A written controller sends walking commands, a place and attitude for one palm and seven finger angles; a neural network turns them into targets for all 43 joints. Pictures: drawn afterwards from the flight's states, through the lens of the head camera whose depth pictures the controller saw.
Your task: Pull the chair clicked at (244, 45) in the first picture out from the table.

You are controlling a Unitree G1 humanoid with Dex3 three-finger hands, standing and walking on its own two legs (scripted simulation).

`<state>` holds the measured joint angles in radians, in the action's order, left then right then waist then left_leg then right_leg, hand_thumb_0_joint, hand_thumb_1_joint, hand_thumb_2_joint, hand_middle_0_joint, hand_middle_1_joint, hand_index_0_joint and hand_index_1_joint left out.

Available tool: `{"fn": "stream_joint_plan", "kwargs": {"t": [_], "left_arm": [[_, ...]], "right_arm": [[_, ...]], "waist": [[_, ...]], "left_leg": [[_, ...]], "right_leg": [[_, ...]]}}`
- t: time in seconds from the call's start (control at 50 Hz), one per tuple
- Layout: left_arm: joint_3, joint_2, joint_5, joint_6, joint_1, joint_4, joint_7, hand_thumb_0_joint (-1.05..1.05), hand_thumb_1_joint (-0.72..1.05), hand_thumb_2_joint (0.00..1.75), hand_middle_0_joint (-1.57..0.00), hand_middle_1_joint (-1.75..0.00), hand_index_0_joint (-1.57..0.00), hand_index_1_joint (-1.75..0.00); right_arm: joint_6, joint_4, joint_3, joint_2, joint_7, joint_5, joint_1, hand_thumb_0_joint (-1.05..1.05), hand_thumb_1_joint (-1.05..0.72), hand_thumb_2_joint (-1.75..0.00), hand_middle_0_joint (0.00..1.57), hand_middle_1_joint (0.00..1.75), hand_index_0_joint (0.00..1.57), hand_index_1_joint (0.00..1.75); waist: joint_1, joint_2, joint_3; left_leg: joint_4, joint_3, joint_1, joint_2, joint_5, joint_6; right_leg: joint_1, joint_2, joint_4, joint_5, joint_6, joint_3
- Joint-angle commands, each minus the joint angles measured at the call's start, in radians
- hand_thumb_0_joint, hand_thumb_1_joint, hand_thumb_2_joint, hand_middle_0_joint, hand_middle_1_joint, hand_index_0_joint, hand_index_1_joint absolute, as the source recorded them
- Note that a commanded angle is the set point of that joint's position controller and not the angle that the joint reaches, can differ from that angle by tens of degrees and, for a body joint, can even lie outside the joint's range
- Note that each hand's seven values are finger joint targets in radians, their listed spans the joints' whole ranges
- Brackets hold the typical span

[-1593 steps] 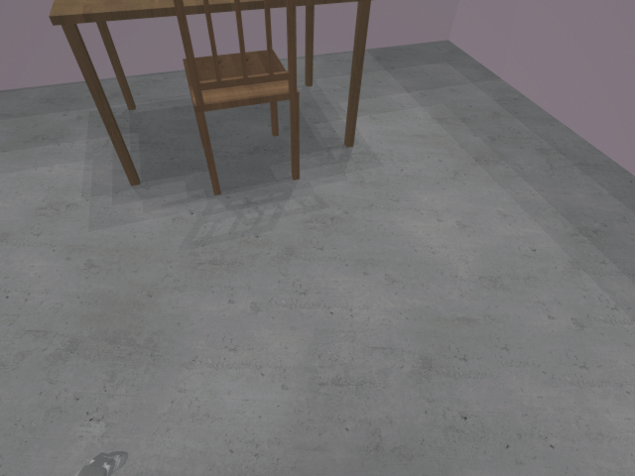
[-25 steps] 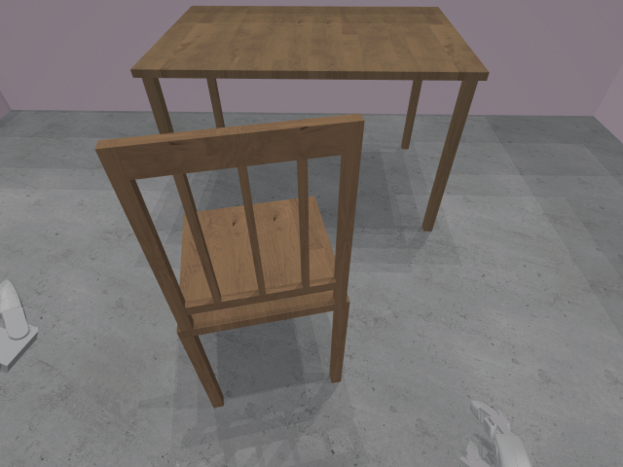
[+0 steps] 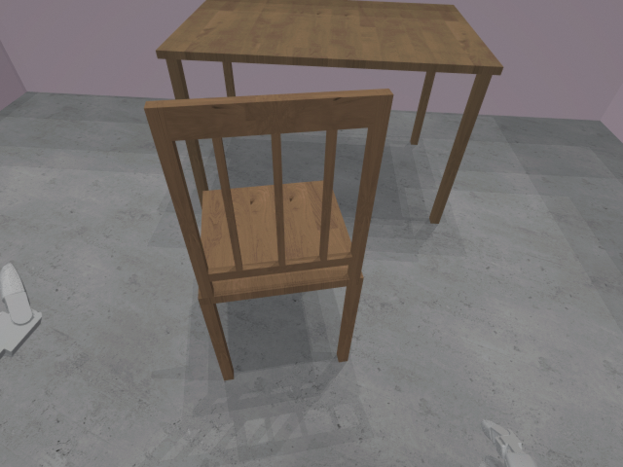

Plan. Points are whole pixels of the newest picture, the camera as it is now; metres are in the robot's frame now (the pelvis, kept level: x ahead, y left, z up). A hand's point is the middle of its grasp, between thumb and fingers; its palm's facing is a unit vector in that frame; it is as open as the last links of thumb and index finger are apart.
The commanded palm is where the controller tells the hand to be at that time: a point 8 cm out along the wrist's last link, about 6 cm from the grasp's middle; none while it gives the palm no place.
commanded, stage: stop stepping back and stand still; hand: left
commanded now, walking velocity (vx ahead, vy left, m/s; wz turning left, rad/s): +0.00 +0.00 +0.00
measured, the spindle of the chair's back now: (279, 207) +0.61 +0.11 -0.03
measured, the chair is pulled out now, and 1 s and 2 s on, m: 0.61 0.61 0.61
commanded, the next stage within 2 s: let the arm hang, fingers relaxed in 0.30 s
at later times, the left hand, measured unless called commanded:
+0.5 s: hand (90, 368) +0.20 +0.27 +0.07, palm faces +0.25 -0.83 -0.50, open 7.4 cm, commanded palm none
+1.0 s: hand out of the picture -0.05 +0.18 -0.15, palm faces +0.05 -0.97 -0.25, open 7.3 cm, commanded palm none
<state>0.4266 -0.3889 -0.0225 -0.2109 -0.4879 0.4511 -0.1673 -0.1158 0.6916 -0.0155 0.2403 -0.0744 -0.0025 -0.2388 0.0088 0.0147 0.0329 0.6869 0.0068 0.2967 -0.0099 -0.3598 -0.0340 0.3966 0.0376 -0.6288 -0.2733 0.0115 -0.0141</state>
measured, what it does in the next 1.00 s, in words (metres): steps on the spot: right foot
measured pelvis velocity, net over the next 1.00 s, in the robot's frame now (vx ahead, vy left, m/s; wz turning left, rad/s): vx -0.01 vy -0.01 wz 0.02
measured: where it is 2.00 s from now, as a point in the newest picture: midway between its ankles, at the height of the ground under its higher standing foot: outside the picture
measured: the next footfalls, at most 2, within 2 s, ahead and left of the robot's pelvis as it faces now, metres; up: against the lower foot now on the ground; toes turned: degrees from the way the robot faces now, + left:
right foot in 0.20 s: +0.03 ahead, -0.13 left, +0.00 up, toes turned +0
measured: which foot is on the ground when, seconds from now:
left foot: down 0.00-1.00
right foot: down 0.00-0.00, up 0.02-0.18, down 0.20-1.00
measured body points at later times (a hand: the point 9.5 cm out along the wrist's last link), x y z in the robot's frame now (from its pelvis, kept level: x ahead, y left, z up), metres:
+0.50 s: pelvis -0.02 +0.00 +0.01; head -0.02 -0.02 +0.46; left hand +0.18 +0.31 +0.10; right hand +0.12 -0.25 -0.11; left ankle +0.05 +0.10 -0.72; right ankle -0.02 -0.13 -0.72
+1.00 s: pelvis -0.01 -0.01 +0.02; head +0.01 -0.03 +0.47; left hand -0.05 +0.23 -0.13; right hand -0.01 -0.24 -0.14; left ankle +0.05 +0.10 -0.72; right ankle -0.01 -0.13 -0.72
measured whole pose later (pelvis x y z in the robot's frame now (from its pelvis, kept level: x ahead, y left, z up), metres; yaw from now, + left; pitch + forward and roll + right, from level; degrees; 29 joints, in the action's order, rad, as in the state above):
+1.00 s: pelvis -0.01 -0.01 +0.02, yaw +1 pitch -2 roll -1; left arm 0.00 -0.19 0.00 0.02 -0.37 -1.07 -0.03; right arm 0.02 1.04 -0.01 0.18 -0.02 -0.02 -0.33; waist -0.01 0.05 0.06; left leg 0.46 -0.03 0.27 -0.01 -0.15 -0.01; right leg 0.16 -0.01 -0.45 -0.26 -0.01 -0.03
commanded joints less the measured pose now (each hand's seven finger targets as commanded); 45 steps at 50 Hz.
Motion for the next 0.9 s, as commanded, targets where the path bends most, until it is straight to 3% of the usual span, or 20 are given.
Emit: {"fn": "stream_joint_plan", "kwargs": {"t": [0.0,0.04,0.08,0.12,0.2,0.24,0.26,0.36,0.38,0.42,0.46,0.48,0.52,0.54,0.56,0.6,0.64,0.7,0.8,0.88], "left_arm": [[0.115,-0.201,0.015,-0.056,0.118,0.176,-0.018,0.0,0.9,0.9,-0.2,-0.3,-0.2,-0.3],[0.116,-0.2,0.015,-0.061,0.057,0.194,-0.008,0.0,0.9,0.9,-0.2,-0.3,-0.2,-0.3],[0.102,-0.206,0.018,-0.064,0.033,0.26,-0.012,0.0,0.9,0.9,-0.2,-0.3,-0.2,-0.3],[0.111,-0.224,0.02,-0.068,-0.023,0.279,-0.018,0.0,0.9,0.9,-0.2,-0.3,-0.2,-0.3],[0.137,-0.242,-0.001,-0.088,0.039,0.251,-0.016,0.0,0.9,0.9,-0.2,-0.3,-0.2,-0.3],[0.126,-0.231,-0.011,-0.067,0.008,0.216,-0.017,0.0,0.9,0.9,-0.2,-0.3,-0.2,-0.3],[0.101,-0.2,-0.025,-0.061,-0.008,0.207,-0.013,0.0,0.9,0.9,-0.2,-0.3,-0.2,-0.3],[0.105,-0.186,-0.03,-0.051,-0.049,0.156,-0.012,0.0,0.9,0.9,-0.2,-0.3,-0.2,-0.3],[-0.297,0.018,0.081,0.13,0.048,-0.53,0.136,0.0,0.9,0.9,-0.2,-0.3,-0.2,-0.3],[-0.293,0.111,0.064,0.227,0.038,-0.566,0.161,0.0,0.9,0.9,-0.2,-0.3,-0.2,-0.3],[-0.317,0.103,0.058,0.223,0.064,-0.652,0.166,0.0,0.9,0.9,-0.2,-0.3,-0.2,-0.3],[-0.316,0.088,0.062,0.214,0.066,-0.715,0.163,0.0,0.9,0.9,-0.2,-0.3,-0.2,-0.3],[-0.321,0.029,0.068,0.204,0.123,-0.83,0.153,0.0,0.9,0.9,-0.2,-0.3,-0.2,-0.3],[-0.333,0.01,0.059,0.21,0.183,-0.883,0.154,0.0,0.9,0.9,-0.2,-0.3,-0.2,-0.3],[-0.342,0.011,0.054,0.214,0.228,-0.934,0.151,0.0,0.9,0.9,-0.2,-0.3,-0.2,-0.3],[-0.361,0.019,0.048,0.219,0.256,-1.031,0.148,0.0,0.9,0.9,-0.2,-0.3,-0.2,-0.3],[-0.378,0.039,0.036,0.221,0.224,-1.133,0.147,0.0,0.9,0.9,-0.2,-0.3,-0.2,-0.3],[-0.366,0.087,0.036,0.218,0.125,-1.256,0.142,0.0,0.9,0.9,-0.2,-0.3,-0.2,-0.3],[-0.391,0.09,0.03,0.208,0.127,-1.374,0.144,0.0,0.9,0.9,-0.2,-0.3,-0.2,-0.3],[-0.407,0.11,0.029,0.205,0.128,-1.431,0.14,0.0,0.9,0.9,-0.2,-0.3,-0.2,-0.3]], "right_arm": [[-0.089,-0.174,-0.042,0.057,-0.01,0.019,0.088,0.0,-0.9,-0.9,0.2,0.3,0.2,0.3],[-0.089,-0.188,-0.051,0.053,0.009,0.026,0.104,0.0,-0.9,-0.9,0.2,0.3,0.2,0.3],[-0.097,-0.195,-0.043,0.062,0.022,0.033,0.111,0.0,-0.9,-0.9,0.2,0.3,0.2,0.3],[-0.1,-0.194,-0.034,0.069,0.02,0.028,0.094,0.0,-0.9,-0.9,0.2,0.3,0.2,0.3],[-0.112,-0.176,-0.023,0.063,0.02,0.01,0.101,0.0,-0.9,-0.9,0.2,0.3,0.2,0.3],[-0.103,-0.166,-0.045,0.08,0.014,0.019,0.08,0.0,-0.9,-0.9,0.2,0.3,0.2,0.3],[-0.094,-0.172,-0.044,0.077,0.013,0.018,0.083,0.0,-0.9,-0.9,0.2,0.3,0.2,0.3],[-0.079,-0.189,-0.027,0.076,0.001,0.022,0.113,0.0,-0.9,-0.9,0.2,0.3,0.2,0.3],[-0.066,0.026,-0.074,0.259,0.087,-0.001,0.09,0.0,-0.9,-0.9,0.2,0.3,0.2,0.3],[0.018,0.019,-0.054,0.121,0.075,-0.01,0.037,0.0,-0.9,-0.9,0.2,0.3,0.2,0.3],[0.043,0.01,-0.035,0.124,0.072,-0.025,0.049,0.0,-0.9,-0.9,0.2,0.3,0.2,0.3],[0.052,0.012,-0.031,0.119,0.072,-0.024,0.051,0.0,-0.9,-0.9,0.2,0.3,0.2,0.3],[0.066,0.026,-0.034,0.083,0.074,-0.014,0.024,0.0,-0.9,-0.9,0.2,0.3,0.2,0.3],[0.083,0.046,-0.037,0.088,0.077,-0.01,0.004,0.0,-0.9,-0.9,0.2,0.3,0.2,0.3],[0.1,0.068,-0.036,0.091,0.075,-0.017,0.004,0.0,-0.9,-0.9,0.2,0.3,0.2,0.3],[0.111,0.113,-0.029,0.086,0.075,-0.022,-0.005,0.0,-0.9,-0.9,0.2,0.3,0.2,0.3],[0.109,0.146,-0.017,0.088,0.072,-0.023,-0.006,0.0,-0.9,-0.9,0.2,0.3,0.2,0.3],[0.106,0.18,-0.019,0.066,0.061,-0.026,-0.009,0.0,-0.9,-0.9,0.2,0.3,0.2,0.3],[0.108,0.244,-0.021,0.051,0.053,-0.015,-0.081,0.0,-0.9,-0.9,0.2,0.3,0.2,0.3],[0.114,0.285,-0.02,0.043,0.049,-0.011,-0.121,0.0,-0.9,-0.9,0.2,0.3,0.2,0.3]], "waist": [[-0.035,0.24,0.026],[-0.021,0.193,0.006],[-0.005,0.156,0.011],[0.0,0.186,-0.001],[-0.028,0.106,-0.027],[-0.033,-0.038,-0.068],[-0.035,-0.044,-0.068],[-0.027,0.086,-0.045],[-0.081,0.128,0.039],[-0.052,0.088,-0.024],[-0.016,-0.043,-0.067],[0.002,-0.138,-0.097],[-0.016,-0.286,-0.146],[-0.043,-0.258,-0.111],[-0.046,-0.265,-0.076],[-0.056,-0.11,-0.017],[-0.038,0.113,0.028],[-0.001,0.238,-0.018],[-0.011,0.104,-0.074],[-0.024,-0.02,-0.009]], "left_leg": [[-0.57,-0.397,0.234,0.293,-0.382,-0.113],[-0.514,-0.312,0.273,0.261,-0.326,-0.121],[-0.449,-0.201,0.242,0.22,-0.244,-0.092],[-0.401,-0.163,0.216,0.176,-0.258,-0.057],[-0.277,-0.098,0.079,0.087,-0.117,0.002],[-0.177,-0.081,-0.045,0.057,-0.023,0.012],[-0.158,-0.081,-0.097,0.055,0.006,0.013],[-0.429,-0.196,-0.016,0.138,-0.12,-0.004],[-0.286,-0.272,0.113,0.158,0.181,-0.041],[-0.331,-0.233,0.072,0.199,0.272,-0.067],[-0.296,-0.258,0.074,0.193,0.249,-0.077],[-0.237,-0.211,0.065,0.147,0.315,-0.057],[-0.121,-0.11,0.046,0.027,0.244,-0.007],[-0.097,-0.094,-0.008,0.008,0.131,0.0],[-0.073,-0.075,-0.042,0.001,0.132,0.006],[-0.121,-0.089,-0.089,0.026,0.185,0.005],[-0.268,-0.168,-0.024,0.081,0.189,-0.014],[-0.349,-0.186,0.025,0.088,0.074,-0.021],[-0.327,-0.16,-0.044,0.085,0.113,-0.014],[-0.307,-0.135,-0.075,0.084,0.139,-0.011]], "right_leg": [[-0.046,-0.037,-0.427,-0.163,0.024,0.062],[-0.11,-0.017,-0.404,-0.121,0.021,0.067],[-0.193,0.003,-0.12,-0.124,0.015,0.009],[-0.278,-0.018,0.1,-0.065,0.005,-0.038],[-0.227,0.056,0.319,-0.017,-0.072,0.097],[-0.108,0.098,0.348,-0.142,-0.088,0.19],[-0.062,0.114,0.358,-0.168,-0.1,0.181],[-0.156,0.002,0.235,-0.108,-0.027,0.055],[-0.03,0.005,-0.024,0.054,-0.037,-0.012],[-0.047,-0.006,-0.08,-0.174,-0.016,0.002],[-0.085,0.001,0.001,-0.161,-0.022,0.022],[-0.167,0.01,0.097,0.023,-0.034,0.033],[-0.214,0.136,0.195,0.237,-0.105,0.165],[-0.098,0.184,0.238,0.08,-0.139,0.185],[-0.04,0.172,0.261,0.01,-0.148,0.186],[0.024,0.132,0.252,-0.059,-0.13,0.154],[-0.029,0.045,0.199,-0.068,-0.081,0.096],[-0.175,0.021,0.2,-0.011,-0.068,0.066],[-0.22,0.04,0.255,0.035,-0.075,0.076],[-0.156,0.053,0.3,0.0,-0.078,0.085]]}}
